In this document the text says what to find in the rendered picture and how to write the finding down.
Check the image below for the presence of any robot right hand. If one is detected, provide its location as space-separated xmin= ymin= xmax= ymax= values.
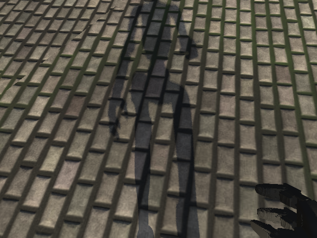
xmin=250 ymin=183 xmax=317 ymax=238

